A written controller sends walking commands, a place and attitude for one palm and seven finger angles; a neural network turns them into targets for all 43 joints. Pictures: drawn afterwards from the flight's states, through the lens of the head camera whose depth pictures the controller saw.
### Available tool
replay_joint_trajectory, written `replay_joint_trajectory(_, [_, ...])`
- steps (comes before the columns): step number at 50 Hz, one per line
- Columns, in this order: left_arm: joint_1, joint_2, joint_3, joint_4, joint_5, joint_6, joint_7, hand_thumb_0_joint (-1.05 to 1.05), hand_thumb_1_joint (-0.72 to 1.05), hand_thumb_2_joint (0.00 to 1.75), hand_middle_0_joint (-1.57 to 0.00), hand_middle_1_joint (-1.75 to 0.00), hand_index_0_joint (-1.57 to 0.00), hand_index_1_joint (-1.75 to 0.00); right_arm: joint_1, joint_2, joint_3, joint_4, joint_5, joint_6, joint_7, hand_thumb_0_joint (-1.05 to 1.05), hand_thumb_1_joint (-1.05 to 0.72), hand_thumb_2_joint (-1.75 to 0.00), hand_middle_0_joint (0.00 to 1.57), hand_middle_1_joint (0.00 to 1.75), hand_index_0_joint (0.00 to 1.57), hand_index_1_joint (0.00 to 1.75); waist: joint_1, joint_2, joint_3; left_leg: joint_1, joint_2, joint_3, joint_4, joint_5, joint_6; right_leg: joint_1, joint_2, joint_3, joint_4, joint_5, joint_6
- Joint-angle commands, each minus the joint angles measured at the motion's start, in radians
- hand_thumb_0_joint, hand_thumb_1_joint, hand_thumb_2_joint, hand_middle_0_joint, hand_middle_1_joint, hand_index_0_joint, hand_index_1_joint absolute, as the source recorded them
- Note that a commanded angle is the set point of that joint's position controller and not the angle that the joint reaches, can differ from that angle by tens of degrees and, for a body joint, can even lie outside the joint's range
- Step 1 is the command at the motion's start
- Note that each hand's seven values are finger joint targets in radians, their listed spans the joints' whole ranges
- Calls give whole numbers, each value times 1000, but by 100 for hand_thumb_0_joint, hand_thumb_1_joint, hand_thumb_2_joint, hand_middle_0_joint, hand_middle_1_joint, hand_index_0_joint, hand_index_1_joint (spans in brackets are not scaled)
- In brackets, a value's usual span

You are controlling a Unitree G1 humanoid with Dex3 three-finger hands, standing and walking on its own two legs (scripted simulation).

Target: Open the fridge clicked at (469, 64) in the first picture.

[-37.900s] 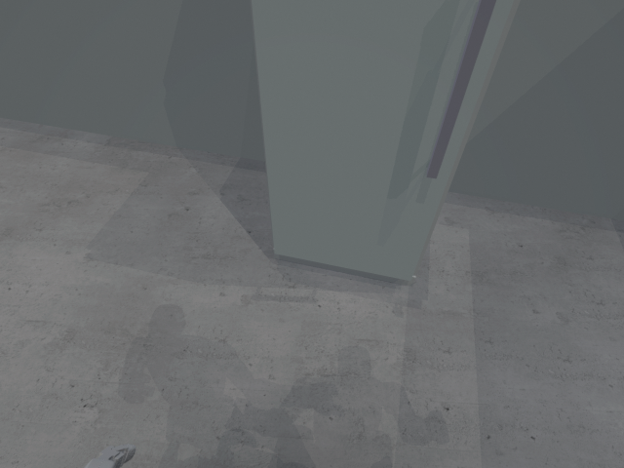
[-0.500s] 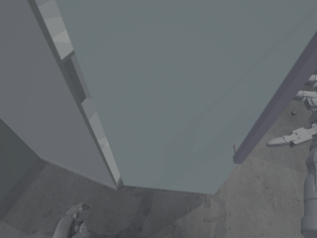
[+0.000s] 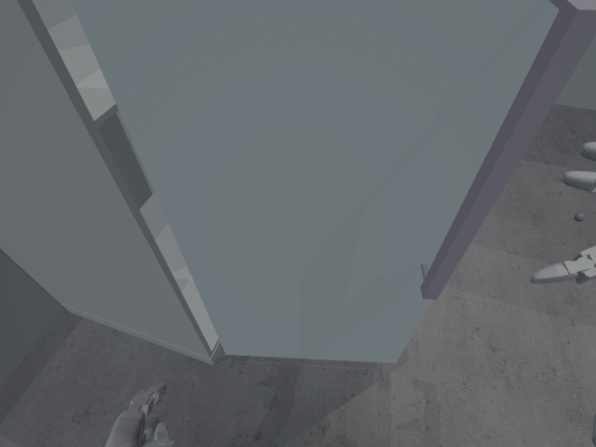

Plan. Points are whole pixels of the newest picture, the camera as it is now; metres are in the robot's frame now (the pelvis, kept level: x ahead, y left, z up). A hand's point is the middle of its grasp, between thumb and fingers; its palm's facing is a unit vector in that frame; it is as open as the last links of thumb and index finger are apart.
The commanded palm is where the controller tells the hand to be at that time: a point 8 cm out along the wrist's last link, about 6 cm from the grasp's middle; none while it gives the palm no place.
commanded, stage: slip the hand off the handle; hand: right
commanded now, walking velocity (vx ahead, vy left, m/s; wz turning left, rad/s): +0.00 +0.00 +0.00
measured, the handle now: (472, 191) +0.43 -0.22 +0.12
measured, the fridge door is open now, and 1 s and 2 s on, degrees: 74 74 74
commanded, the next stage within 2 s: draw the hand back to the body in 0.62 s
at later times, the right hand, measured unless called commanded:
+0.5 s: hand (595, 280) +0.27 -0.28 +0.16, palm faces +0.24 +0.95 -0.22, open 14.7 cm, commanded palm +0.23 -0.32 +0.18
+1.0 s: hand out of the picture +0.23 -0.27 +0.17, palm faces +0.13 +0.99 -0.04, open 14.7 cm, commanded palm +0.19 -0.32 +0.18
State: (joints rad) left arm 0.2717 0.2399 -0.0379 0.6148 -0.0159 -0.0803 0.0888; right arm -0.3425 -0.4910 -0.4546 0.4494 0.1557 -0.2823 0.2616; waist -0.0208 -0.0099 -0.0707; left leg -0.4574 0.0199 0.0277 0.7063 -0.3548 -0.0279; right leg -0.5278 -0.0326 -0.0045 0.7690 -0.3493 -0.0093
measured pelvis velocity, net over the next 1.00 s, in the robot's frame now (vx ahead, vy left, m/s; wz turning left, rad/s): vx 0.00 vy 0.01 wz -0.02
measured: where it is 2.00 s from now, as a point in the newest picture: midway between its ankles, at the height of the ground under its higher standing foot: outside the picture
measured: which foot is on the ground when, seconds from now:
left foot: down 0.00-1.00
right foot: down 0.00-1.00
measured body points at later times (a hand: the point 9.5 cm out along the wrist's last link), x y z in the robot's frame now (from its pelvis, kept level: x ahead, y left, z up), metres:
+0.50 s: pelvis -0.01 +0.01 +0.00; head -0.01 +0.01 +0.45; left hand +0.17 +0.25 -0.08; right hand +0.25 -0.33 +0.18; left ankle +0.00 +0.14 -0.71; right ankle +0.02 -0.11 -0.71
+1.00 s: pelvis +0.00 +0.01 +0.01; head -0.03 +0.03 +0.46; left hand +0.21 +0.23 -0.04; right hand +0.22 -0.32 +0.18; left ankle +0.00 +0.14 -0.71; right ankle +0.02 -0.11 -0.71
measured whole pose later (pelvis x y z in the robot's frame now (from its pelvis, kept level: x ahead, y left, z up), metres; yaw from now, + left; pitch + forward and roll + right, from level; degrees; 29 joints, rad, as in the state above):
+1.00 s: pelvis +0.00 +0.01 +0.01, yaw -1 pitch -1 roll +2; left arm 0.24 0.26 -0.08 0.57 -0.07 -0.24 0.13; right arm 0.10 -0.43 -0.45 -0.05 0.40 0.19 0.39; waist -0.07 -0.06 -0.09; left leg -0.26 0.02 0.05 0.61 -0.33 -0.02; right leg -0.34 -0.03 0.02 0.66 -0.32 0.00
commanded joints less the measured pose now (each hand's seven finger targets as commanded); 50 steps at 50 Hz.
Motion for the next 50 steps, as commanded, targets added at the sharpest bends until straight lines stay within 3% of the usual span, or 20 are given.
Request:
replay_joint_trajectory(1, [-30,163,72,-140,-7,-59,7,0,90,90,-20,-30,-20,-30,-253,-235,-27,-269,45,-79,31,0,55,-20,25,115,25,115,-1,-125,-286,15,-64,24,-74,173,62,239,26,42,-120,239,6])
replay_joint_trajectory(9, [-66,160,61,-166,-10,-74,6,0,90,90,-20,-30,-20,-30,-143,-245,-76,-367,75,-66,-5,0,55,-20,25,115,25,115,-20,-64,-207,37,-61,25,-85,106,57,173,32,41,-151,131,-3])
replay_joint_trajectory(10, [-64,163,63,-165,-10,-74,10,0,90,90,-20,-30,-20,-30,-116,-276,-111,-363,80,-66,-14,0,55,-20,25,115,25,115,-28,-37,-202,54,-60,18,-93,90,56,152,34,35,-148,113,-6])
replay_joint_trajectory(12, [-75,157,58,-167,-9,-77,11,0,90,90,-20,-30,-20,-30,-100,-284,-124,-386,74,-67,-19,0,55,-20,25,115,25,115,-29,-60,-202,51,-57,13,-93,75,54,150,35,31,-151,98,-6])
replay_joint_trajectory(15, [-88,153,55,-168,-11,-87,15,0,90,90,-20,-30,-20,-30,-108,-237,-72,-422,76,-72,-12,0,55,-20,25,115,25,115,-14,-82,-178,40,-56,7,-103,46,54,149,37,26,-148,63,-9])
replay_joint_trajectory(16, [-87,157,56,-168,-11,-91,16,0,90,90,-20,-30,-20,-30,-78,-272,-109,-419,79,-72,-9,0,55,-20,25,115,25,115,-23,-90,-186,46,-55,1,-103,49,54,147,37,28,-146,68,-9])
replay_joint_trajectory(19, [-99,151,53,-171,-14,-105,20,0,90,90,-20,-30,-20,-30,-49,-214,-47,-469,86,-67,14,0,55,-20,25,115,25,115,-13,-123,-185,34,-56,4,-102,61,54,172,37,27,-143,74,-8])
replay_joint_trajectory(20, [-97,151,52,-166,-14,-110,23,0,90,90,-20,-30,-20,-30,-52,-194,-28,-479,96,-65,20,0,55,-20,25,115,25,115,-6,-103,-180,41,-55,2,-107,65,54,169,38,26,-137,77,-10])
replay_joint_trajectory(25, [-105,155,48,-168,-18,-126,29,0,90,90,-20,-30,-20,-30,56,-197,-51,-495,123,-34,37,0,55,-20,25,115,25,115,-23,-54,-144,54,-51,0,-117,64,49,153,39,28,-142,72,-10])
replay_joint_trajectory(30, [-116,150,45,-173,-13,-139,28,0,90,90,-20,-30,-20,-30,131,-219,-100,-574,132,-28,19,0,55,-20,25,115,25,115,-43,-51,-158,87,-49,1,-108,110,49,163,42,24,-136,114,-8])
replay_joint_trajectory(32, [-120,144,42,-175,-12,-142,25,0,90,90,-20,-30,-20,-30,143,-210,-103,-594,134,-30,16,0,55,-20,25,115,25,115,-40,-40,-159,91,-47,-1,-105,129,46,160,43,22,-134,128,-7])
replay_joint_trajectory(36, [-119,146,40,-158,-12,-148,31,0,90,90,-20,-30,-20,-30,106,-218,-109,-591,135,-32,17,0,55,-20,25,115,25,115,-27,-72,-130,78,-44,-10,-113,119,46,150,44,19,-126,118,-5])
replay_joint_trajectory(37, [-120,144,40,-160,-11,-151,31,0,90,90,-20,-30,-20,-30,118,-196,-88,-591,135,-31,24,0,55,-20,25,115,25,115,-27,-82,-136,77,-44,-9,-111,125,46,157,45,19,-126,123,-6])
replay_joint_trajectory(38, [-147,155,30,-161,-53,-165,46,0,90,90,-20,-30,-20,-30,164,-165,-110,-434,287,126,91,0,55,-20,25,115,25,115,-36,-77,-193,174,-25,-27,-157,120,51,181,38,25,-168,86,-5])
replay_joint_trajectory(39, [-165,151,25,-180,-65,-178,60,0,90,90,-20,-30,-20,-30,88,-186,-97,-552,301,194,132,0,55,-20,25,115,25,115,-40,-83,-209,202,-21,-25,-173,147,42,211,39,26,-175,109,-11])
replay_joint_trajectory(41, [-171,155,20,-185,-67,-193,74,0,90,90,-20,-30,-20,-30,104,-236,-142,-587,320,290,164,0,55,-20,25,115,25,115,-53,-87,-225,236,-18,-24,-176,222,42,234,42,28,-176,173,-15])
replay_joint_trajectory(43, [-169,146,6,-202,-72,-210,69,0,90,90,-20,-30,-20,-30,135,-221,-91,-649,299,401,184,0,55,-20,25,115,25,115,-56,-115,-203,225,-26,4,-175,265,46,271,43,36,-203,214,-20])
replay_joint_trajectory(44, [-164,140,5,-208,-71,-214,65,0,90,90,-20,-30,-20,-30,122,-210,-65,-704,277,423,178,0,55,-20,25,115,25,115,-46,-122,-168,201,-30,8,-184,257,44,279,43,37,-210,215,-21])
replay_joint_trajectory(46, [-154,135,6,-207,-63,-221,52,0,90,90,-20,-30,-20,-30,182,-202,-81,-723,256,433,138,0,55,-20,25,115,25,115,-46,-84,-98,179,-35,10,-197,252,47,265,39,42,-216,221,-18])
replay_joint_trajectory(50, [-156,141,14,-198,-53,-223,33,0,90,90,-20,-30,-20,-30,309,-190,-167,-703,293,410,94,0,55,-20,25,115,25,115,-66,-6,-78,200,-45,21,-211,236,49,266,39,42,-228,217,-9])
